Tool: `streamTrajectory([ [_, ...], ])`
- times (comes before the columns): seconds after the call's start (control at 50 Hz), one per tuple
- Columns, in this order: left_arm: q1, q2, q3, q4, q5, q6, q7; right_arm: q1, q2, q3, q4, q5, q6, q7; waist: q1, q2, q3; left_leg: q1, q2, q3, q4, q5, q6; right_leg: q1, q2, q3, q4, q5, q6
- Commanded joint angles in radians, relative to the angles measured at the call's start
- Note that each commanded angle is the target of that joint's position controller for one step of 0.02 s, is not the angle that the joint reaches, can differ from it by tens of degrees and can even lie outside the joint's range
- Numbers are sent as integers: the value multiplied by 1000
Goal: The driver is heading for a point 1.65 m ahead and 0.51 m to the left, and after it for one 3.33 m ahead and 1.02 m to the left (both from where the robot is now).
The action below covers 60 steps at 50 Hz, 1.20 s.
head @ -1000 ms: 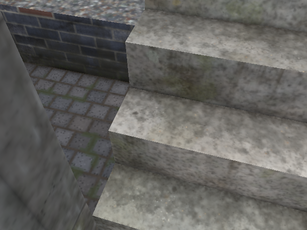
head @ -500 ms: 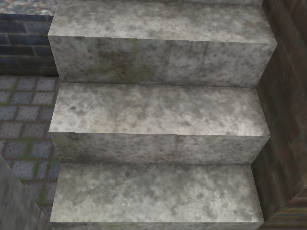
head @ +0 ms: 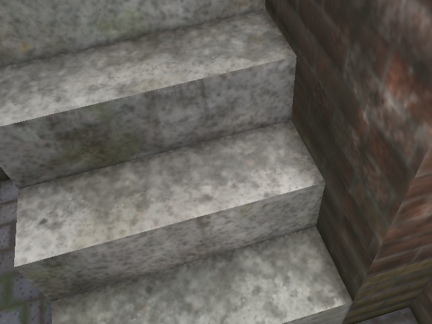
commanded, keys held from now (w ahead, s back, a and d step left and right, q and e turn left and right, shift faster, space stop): w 1.00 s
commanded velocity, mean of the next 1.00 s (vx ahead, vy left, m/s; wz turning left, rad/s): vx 0.28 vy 0.07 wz -0.08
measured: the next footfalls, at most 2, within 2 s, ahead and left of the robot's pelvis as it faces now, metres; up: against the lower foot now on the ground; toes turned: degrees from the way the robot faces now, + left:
left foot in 0.16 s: +0.13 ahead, +0.12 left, +0.00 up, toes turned -1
right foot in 0.42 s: +0.09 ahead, -0.06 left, +0.00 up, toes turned -3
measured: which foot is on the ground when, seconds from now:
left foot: up 0.00-0.14, down 0.16-1.00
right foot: down 0.00-0.16, up 0.18-0.40, down 0.42-1.00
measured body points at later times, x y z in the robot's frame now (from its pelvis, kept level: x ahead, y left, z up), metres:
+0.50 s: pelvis +0.10 +0.05 -0.01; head +0.10 +0.04 +0.44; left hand +0.22 +0.27 -0.13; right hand +0.15 -0.20 -0.15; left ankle +0.09 +0.12 -0.75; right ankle +0.05 -0.06 -0.75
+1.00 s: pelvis +0.11 +0.04 +0.00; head +0.12 +0.04 +0.45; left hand +0.20 +0.28 -0.14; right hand +0.20 -0.20 -0.14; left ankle +0.09 +0.12 -0.75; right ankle +0.05 -0.06 -0.75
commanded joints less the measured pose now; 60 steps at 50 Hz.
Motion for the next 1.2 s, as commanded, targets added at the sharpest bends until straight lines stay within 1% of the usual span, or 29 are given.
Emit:
streamTrajectory([
  [0.02, -12, 110, 27, -47, 0, -14, 1, 9, -20, 15, -26, 0, 11, -2, 2, -270, -79, 162, -30, 78, -101, 50, 2, -52, -158, 45, -34, 573, -102],
  [0.04, -11, 115, 26, -43, 12, -14, 9, 30, -29, 17, -11, -2, 18, -12, 3, -287, -61, 191, -30, 77, -115, 24, 9, -67, -175, 78, -32, 470, -110],
  [0.1, -51, 131, 26, -39, 10, -12, 23, 20, -44, 8, -8, -2, 7, -31, -8, -213, -7, 264, -35, 53, -260, -46, 44, -87, -223, 167, -9, 305, -111],
  [0.12, -61, 144, 28, -37, 4, 4, 22, 94, -30, 8, 18, 18, -10, -42, -25, -183, -12, 348, -44, 58, -404, -14, 49, -90, -219, 168, 33, 254, -90],
  [0.14, -48, 121, 18, -26, 4, 9, 22, 138, -29, 8, 42, 16, -24, -52, -39, -140, -8, 436, -44, 44, -516, 26, 56, -108, -180, 160, 95, 240, -62],
  [0.16, -26, 79, 1, -21, 8, 2, 16, 196, -63, 2, 57, 2, -40, -61, -48, -82, -46, 548, 60, -56, -551, 163, 72, -145, -135, 136, 189, 208, -31],
  [0.18, 62, 28, -12, -38, 0, 5, 2, 215, -172, -20, 66, 4, -30, -60, 2, 154, -153, 631, 241, -318, -545, 257, 199, -258, 1, 15, 347, -175, 6],
  [0.2, 23, 53, -7, -13, 3, 29, 10, 253, -73, 5, 77, 14, -27, -51, -35, 133, -185, 542, 302, -417, -617, 197, 284, -218, 10, -34, 502, -406, 14],
  [0.22, -4, 55, -8, -7, 6, 42, 13, 230, -37, 19, 76, 18, -33, -48, -23, 90, -110, 483, 292, -386, -633, 199, 304, -237, -1, -24, 577, -428, 13],
  [0.24, -39, 43, -12, 15, 9, 43, 20, 189, 17, 37, 77, 29, -37, -55, -23, 20, -71, 422, 269, -311, -624, 273, 295, -214, -22, -3, 590, -388, 22],
  [0.26, -54, 39, -13, 18, 13, 41, 18, 165, 29, 46, 80, 34, -39, -66, -1, 21, -60, 398, 220, -222, -613, 324, 264, -183, -42, -19, 541, -351, 26],
  [0.3, -46, 18, -22, 43, 26, 38, 16, 157, 8, 44, 102, 25, -34, -77, 19, 54, -75, 399, 134, -111, -580, 432, 222, -114, -29, -83, 408, -303, 38],
  [0.32, -50, 15, -23, 54, 21, 38, 16, 176, -9, 40, 111, 20, -26, -81, 12, 65, -97, 427, 117, -92, -559, 465, 215, -92, -11, -108, 355, -295, 36],
  [0.36, -62, 4, -30, 66, 15, 37, 15, 188, -15, 37, 116, 22, -13, -85, 12, 83, -114, 461, 93, -88, -538, 355, 205, -66, -2, -136, 195, -227, 31],
  [0.38, -54, -19, -39, 84, 16, 38, 13, 158, 10, 46, 110, 33, -8, -87, 30, 79, -104, 425, 90, -83, -525, 337, 186, -4, -13, -154, 81, -88, 27],
  [0.4, -56, -29, -46, 100, 26, 32, 18, 148, 28, 52, 108, 54, -3, -92, 33, 37, -81, 375, 100, -95, -520, 335, 157, 60, -43, -128, -14, 42, 26],
  [0.42, -49, -6, -44, 109, 38, 17, 23, 147, 25, 53, 108, 65, -5, -94, 28, 13, -74, 328, 91, -113, -526, 304, 125, 107, -111, -60, -35, 107, 21],
  [0.44, -70, 36, -41, 106, 40, 7, 18, 175, 20, 48, 120, 59, 0, -91, -3, -26, -19, 384, 49, -84, -567, 155, 106, -29, -165, 5, -54, 4, 7],
  [0.46, -107, 44, -40, 111, 28, -2, 8, 205, 18, 45, 145, 47, 3, -91, -33, -102, 56, 466, 42, -82, -586, 145, 101, -156, -183, 28, -76, -46, -2],
  [0.48, -126, 23, -43, 111, 18, -13, 4, 213, -2, 37, 165, 40, 2, -93, -33, -120, 77, 509, 51, -92, -577, 233, 107, -175, -168, 9, -81, -5, 7],
  [0.52, -112, 25, -35, 120, 3, -22, 15, 198, -20, 26, 180, 32, -11, -86, -22, -95, -3, 566, 58, -96, -549, 427, 127, -94, -139, -33, -67, 133, 16],
  [0.54, -110, 17, -30, 129, -6, -16, 26, 184, -14, 27, 190, 41, -21, -80, -8, -79, -14, 567, 69, -95, -540, 522, 130, -60, -140, -40, -59, 228, 15],
  [0.58, -102, 3, -35, 132, -5, -11, 31, 181, 11, 33, 207, 48, -27, -74, -12, -81, -100, 615, 83, -87, -536, 634, 123, -3, -143, -61, -37, 339, 18],
  [0.6, -99, -21, -42, 141, 1, -7, 42, 169, 18, 34, 214, 55, -22, -73, -7, -75, -125, 619, 87, -81, -534, 620, 122, 21, -153, -61, -44, 356, 15],
  [0.72, -119, -6, -43, 172, 0, -7, 46, 131, 12, 39, 248, 49, -11, -79, -11, -67, -89, 616, 88, -90, -578, 541, 116, 6, -165, -62, -81, 304, 20],
  [0.94, -127, -2, -43, 231, 1, -16, 39, 85, 11, 39, 295, 51, -17, -76, -6, -65, -64, 596, 91, -104, -619, 441, 116, 5, -179, -60, -135, 237, 16],
  [0.96, -117, 3, -47, 232, 4, -25, 35, 87, 10, 37, 294, 37, -16, -77, -18, -73, -91, 621, 83, -104, -620, 415, 116, 3, -181, -58, -133, 207, 17],
  [1.06, -128, 1, -55, 238, 8, -34, 26, 82, 10, 35, 312, 42, -14, -76, -12, -74, -51, 599, 81, -106, -617, 392, 113, -36, -178, -57, -149, 141, 21],
  [1.2, -116, 5, -58, 247, 8, -37, 26, 92, 10, 34, 332, 45, -15, -76, -9, -69, -46, 582, 80, -108, -625, 391, 111, -23, -179, -57, -149, 139, 17],
])
Velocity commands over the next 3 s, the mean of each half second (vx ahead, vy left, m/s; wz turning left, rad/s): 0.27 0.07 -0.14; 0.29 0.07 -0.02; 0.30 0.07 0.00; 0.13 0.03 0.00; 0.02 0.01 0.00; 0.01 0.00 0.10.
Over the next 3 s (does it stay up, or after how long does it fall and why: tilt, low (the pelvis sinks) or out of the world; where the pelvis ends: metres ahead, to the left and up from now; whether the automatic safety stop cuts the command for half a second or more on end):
stays up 0.07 0.01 -0.01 its command is cut before an obstacle from the start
